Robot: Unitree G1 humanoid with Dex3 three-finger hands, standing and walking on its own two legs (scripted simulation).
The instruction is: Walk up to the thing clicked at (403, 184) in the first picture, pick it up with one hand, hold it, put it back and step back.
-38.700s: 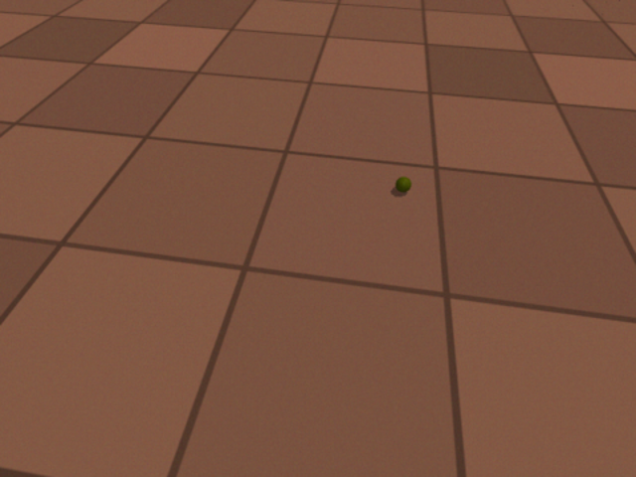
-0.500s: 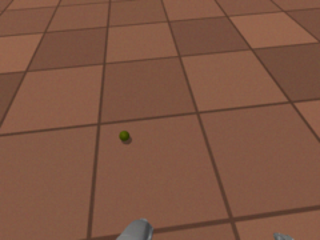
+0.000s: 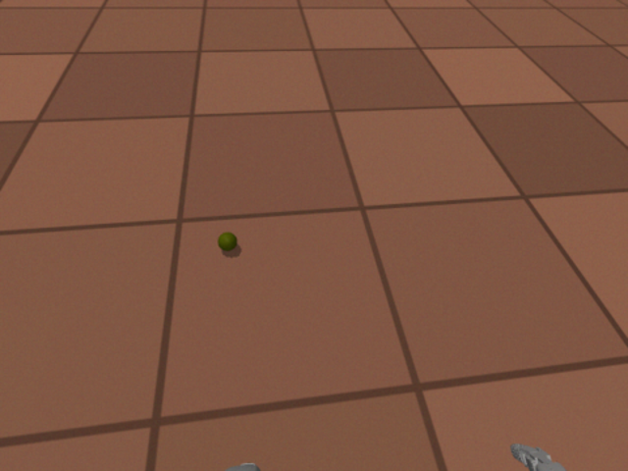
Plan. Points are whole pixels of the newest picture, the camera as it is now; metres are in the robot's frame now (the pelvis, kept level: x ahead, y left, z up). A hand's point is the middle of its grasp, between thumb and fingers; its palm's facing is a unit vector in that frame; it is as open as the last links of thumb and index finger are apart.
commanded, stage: step back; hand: left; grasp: from above
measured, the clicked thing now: (227, 241) +1.03 +0.35 -0.72
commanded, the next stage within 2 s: stand in 0.94 s
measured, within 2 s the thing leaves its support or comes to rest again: neither
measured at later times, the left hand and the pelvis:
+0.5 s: hand out of the picture +0.04 +0.28 -0.14, palm faces +0.06 -0.93 -0.37, open 7.4 cm; pelvis -0.01 +0.00 +0.01, yaw +3 degrees
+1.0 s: hand out of the picture +0.12 +0.26 -0.14, palm faces +0.11 -0.94 -0.32, open 7.4 cm; pelvis +0.02 +0.00 +0.02, yaw +5 degrees
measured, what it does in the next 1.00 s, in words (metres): steps on the spot: left foot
